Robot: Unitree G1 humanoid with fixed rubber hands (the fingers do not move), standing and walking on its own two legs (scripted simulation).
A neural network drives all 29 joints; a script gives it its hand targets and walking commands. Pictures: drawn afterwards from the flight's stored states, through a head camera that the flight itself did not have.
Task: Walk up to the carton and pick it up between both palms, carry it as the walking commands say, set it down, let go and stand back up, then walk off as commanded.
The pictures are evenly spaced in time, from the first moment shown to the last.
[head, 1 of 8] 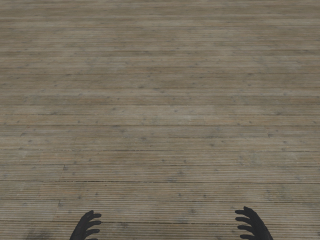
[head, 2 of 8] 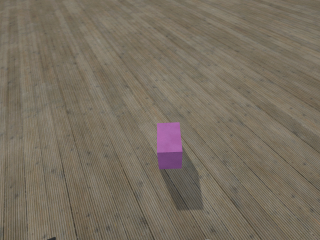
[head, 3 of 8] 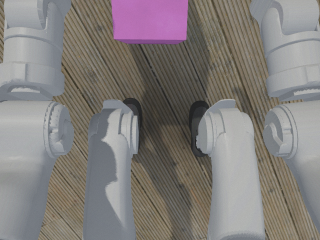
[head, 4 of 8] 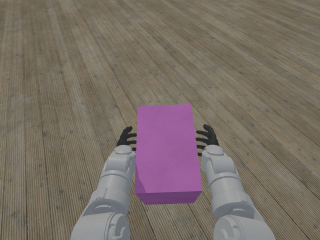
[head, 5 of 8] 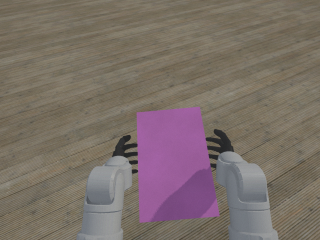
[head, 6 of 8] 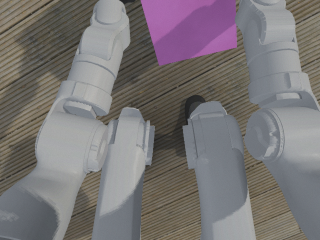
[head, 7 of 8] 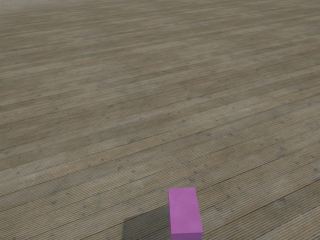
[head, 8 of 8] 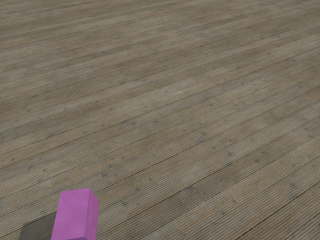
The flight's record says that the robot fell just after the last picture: no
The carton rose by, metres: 0.70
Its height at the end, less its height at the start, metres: +0.00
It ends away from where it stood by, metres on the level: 1.54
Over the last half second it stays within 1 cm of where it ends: yes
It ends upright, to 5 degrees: yes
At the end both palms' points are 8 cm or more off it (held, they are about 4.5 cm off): yes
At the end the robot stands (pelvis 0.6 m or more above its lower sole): yes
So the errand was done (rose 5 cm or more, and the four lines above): yes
